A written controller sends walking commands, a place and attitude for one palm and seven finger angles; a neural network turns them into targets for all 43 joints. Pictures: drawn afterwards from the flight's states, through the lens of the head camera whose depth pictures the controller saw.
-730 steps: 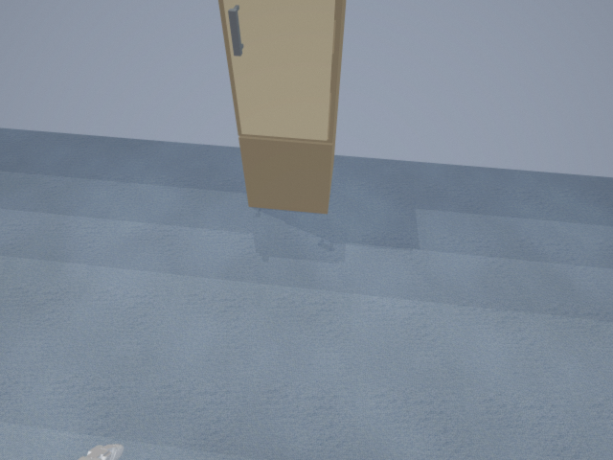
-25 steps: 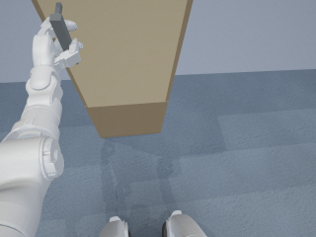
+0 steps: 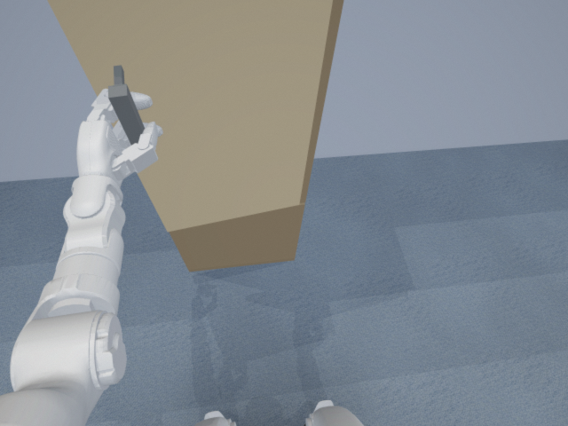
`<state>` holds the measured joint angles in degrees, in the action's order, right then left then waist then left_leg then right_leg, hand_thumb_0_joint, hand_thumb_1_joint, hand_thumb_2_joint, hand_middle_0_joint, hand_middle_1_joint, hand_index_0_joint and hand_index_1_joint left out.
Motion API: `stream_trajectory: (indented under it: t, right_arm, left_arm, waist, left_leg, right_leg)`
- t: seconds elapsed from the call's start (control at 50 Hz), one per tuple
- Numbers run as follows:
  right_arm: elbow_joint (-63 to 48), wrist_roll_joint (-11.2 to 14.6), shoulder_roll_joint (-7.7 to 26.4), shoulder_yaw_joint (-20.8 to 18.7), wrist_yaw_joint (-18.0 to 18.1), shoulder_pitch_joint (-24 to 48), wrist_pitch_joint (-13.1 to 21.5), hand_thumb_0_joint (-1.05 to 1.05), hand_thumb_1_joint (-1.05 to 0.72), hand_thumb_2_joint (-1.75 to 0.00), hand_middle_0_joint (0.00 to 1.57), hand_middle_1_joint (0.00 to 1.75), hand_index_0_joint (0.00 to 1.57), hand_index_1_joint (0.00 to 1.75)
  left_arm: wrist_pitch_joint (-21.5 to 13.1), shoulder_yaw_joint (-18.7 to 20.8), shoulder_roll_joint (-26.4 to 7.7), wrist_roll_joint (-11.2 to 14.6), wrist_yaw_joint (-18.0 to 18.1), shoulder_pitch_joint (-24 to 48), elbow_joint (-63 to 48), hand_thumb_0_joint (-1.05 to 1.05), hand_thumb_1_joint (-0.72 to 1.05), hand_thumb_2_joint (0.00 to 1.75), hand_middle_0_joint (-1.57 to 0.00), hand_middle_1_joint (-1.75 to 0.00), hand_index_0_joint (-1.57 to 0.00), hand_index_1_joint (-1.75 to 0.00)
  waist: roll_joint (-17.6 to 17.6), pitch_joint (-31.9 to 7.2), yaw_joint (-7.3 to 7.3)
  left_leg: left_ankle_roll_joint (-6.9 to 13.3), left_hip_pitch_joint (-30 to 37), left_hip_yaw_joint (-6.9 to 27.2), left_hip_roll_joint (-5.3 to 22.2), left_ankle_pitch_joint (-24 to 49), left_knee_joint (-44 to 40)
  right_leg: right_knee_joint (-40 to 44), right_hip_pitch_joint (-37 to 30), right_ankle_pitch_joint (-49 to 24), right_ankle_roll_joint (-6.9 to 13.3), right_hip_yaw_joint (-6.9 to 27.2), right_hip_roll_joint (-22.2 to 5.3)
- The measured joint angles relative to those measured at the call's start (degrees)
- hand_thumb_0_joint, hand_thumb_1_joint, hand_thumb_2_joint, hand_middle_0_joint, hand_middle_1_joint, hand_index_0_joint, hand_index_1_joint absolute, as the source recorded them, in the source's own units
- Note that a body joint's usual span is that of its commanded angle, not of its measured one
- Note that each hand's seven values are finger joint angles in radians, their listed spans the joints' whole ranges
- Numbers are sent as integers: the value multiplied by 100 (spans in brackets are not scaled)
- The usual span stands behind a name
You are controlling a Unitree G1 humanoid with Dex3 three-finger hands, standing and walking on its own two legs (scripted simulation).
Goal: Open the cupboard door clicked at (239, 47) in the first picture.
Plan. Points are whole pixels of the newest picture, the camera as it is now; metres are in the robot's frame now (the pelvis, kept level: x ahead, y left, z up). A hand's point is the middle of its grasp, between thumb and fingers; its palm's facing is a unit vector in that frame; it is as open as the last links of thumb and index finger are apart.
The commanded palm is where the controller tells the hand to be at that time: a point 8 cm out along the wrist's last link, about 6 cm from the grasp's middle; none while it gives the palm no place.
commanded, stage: pull the door open along its arc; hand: left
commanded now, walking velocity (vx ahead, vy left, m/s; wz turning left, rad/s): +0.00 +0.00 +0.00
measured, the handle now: (133, 117) +0.54 +0.18 +0.09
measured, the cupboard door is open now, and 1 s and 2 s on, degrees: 7 51 53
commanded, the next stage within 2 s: open thumb and fingers to let go in 0.66 s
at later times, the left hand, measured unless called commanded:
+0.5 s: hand (239, 227) +0.35 +0.03 +0.09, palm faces +0.37 -0.93 -0.03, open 6.4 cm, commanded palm +0.28 +0.06 +0.09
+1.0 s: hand (263, 242) +0.33 +0.00 +0.10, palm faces +0.41 -0.91 -0.05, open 7.4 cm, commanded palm +0.28 +0.03 +0.09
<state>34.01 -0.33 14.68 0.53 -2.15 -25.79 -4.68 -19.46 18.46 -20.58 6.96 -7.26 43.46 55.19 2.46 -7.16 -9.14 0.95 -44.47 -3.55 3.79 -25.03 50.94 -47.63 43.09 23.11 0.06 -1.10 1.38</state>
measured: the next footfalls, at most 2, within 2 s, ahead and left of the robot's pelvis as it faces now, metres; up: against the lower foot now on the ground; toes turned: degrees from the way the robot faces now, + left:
none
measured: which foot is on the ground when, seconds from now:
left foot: down 0.00-1.00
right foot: down 0.00-1.00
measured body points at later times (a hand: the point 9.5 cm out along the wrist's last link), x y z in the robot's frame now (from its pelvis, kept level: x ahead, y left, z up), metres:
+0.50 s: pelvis +0.00 -0.03 +0.01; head +0.02 -0.04 +0.46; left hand +0.32 +0.08 +0.10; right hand +0.18 -0.23 -0.09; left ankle -0.01 +0.10 -0.69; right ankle -0.01 -0.12 -0.69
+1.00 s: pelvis -0.01 -0.07 +0.01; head +0.01 -0.10 +0.46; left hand +0.30 +0.05 +0.10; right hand +0.17 -0.27 -0.10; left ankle -0.01 +0.10 -0.69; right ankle -0.01 -0.12 -0.69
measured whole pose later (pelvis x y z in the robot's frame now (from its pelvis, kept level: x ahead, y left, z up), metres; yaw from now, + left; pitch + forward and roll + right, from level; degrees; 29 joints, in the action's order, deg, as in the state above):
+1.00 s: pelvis -0.01 -0.07 +0.01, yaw +6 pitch +7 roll +2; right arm 36.0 -3.8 11.1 -0.5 -1.7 -10.0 -2.6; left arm -4.2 -12.4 7.7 -2.8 35.9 9.9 16.0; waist 2.6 -5.7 -1.2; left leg -2.6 -29.6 2.5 2.0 -20.4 43.3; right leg -46.3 28.8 24.5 4.9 -6.8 0.2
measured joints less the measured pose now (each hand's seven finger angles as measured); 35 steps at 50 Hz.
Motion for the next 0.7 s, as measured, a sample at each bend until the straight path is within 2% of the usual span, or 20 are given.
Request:
stream_trajectory:
  t: [0.08, 0.12, 0.2, 0.3, 0.38, 0.42, 0.48, 0.6, 0.7]
  right_arm:
    - [-98, 71, -35, -42, -36, 127, 14, 1, -91, -90, 20, 30, 20, 30]
    - [-149, 91, -58, -73, -49, 222, 58, 1, -91, -90, 20, 30, 20, 30]
    - [-170, 14, -131, -125, -130, 514, 236, 1, -91, -90, 20, 30, 20, 30]
    - [-203, -184, -273, -136, -225, 950, 332, 1, -91, -90, 20, 30, 19, 30]
    - [-211, -331, -382, -113, -252, 1253, 296, 1, -91, -90, 20, 30, 19, 30]
    - [-194, -376, -441, -88, -231, 1397, 247, 1, -91, -90, 20, 30, 20, 30]
    - [-171, -376, -513, -57, -174, 1553, 178, 1, -91, -90, 20, 30, 20, 30]
    - [-146, -312, -548, -7, -187, 1619, 151, 1, -91, -90, 20, 30, 20, 30]
    - [-142, -284, -537, 16, -235, 1592, 156, 1, -91, -90, 20, 30, 20, 30]
  left_arm:
    - [103, -296, 413, 153, 72, -840, -906, 1, 71, 73, -33, -134, -31, -133]
    - [213, -479, 674, 189, 233, -1259, -1420, 1, 70, 73, -33, -133, -31, -132]
    - [384, -942, 1501, 99, 1396, -1954, -2402, 2, 68, 73, -32, -133, -32, -129]
    - [641, -1617, 2392, -407, 2902, -2570, -3223, 3, 67, 73, -31, -132, -33, -128]
    - [959, -2178, 2899, -934, 3883, -2883, -3546, 3, 66, 74, -30, -130, -32, -130]
    - [1109, -2505, 2920, -1124, 4186, -2970, -3607, 3, 66, 74, -31, -130, -32, -130]
    - [1310, -2836, 2881, -1227, 4329, -3062, -3677, 3, 66, 75, -31, -130, -31, -131]
    - [1656, -3344, 2805, -1010, 4264, -3445, -4089, 3, 65, 72, -29, -130, -32, -133]
    - [1870, -3707, 2656, -907, 4102, -3921, -4620, 2, 65, 71, -28, -127, -31, -132]
  waist:
    - [-2, -48, 149]
    - [1, -66, 237]
    - [-5, -64, 426]
    - [-43, -59, 579]
    - [-43, -71, 666]
    - [-48, -47, 692]
    - [-36, 2, 721]
    - [-9, 90, 740]
    - [34, 126, 669]
  left_leg:
    - [-2, 339, -48, -15, 18, -188]
    - [-8, 494, -57, -21, 31, -268]
    - [-30, 737, -42, -55, 57, -372]
    - [-70, 923, 32, -107, 74, -385]
    - [-117, 1018, 124, -146, 82, -357]
    - [-146, 1077, 171, -159, 91, -349]
    - [-197, 1189, 244, -156, 123, -376]
    - [-305, 1481, 357, -139, 214, -557]
    - [-384, 1673, 418, -108, 246, -673]
  right_leg:
    - [148, -306, -11, -5, 47, -7]
    - [216, -454, -16, -4, 55, -10]
    - [280, -691, -10, -1, 39, -40]
    - [206, -876, 59, 39, -35, -90]
    - [109, -981, 132, 92, -126, -128]
    - [63, -1042, 165, 125, -174, -141]
    - [57, -1165, 181, 181, -246, -136]
    - [167, -1461, 172, 282, -360, -110]
    - [228, -1644, 195, 362, -420, -73]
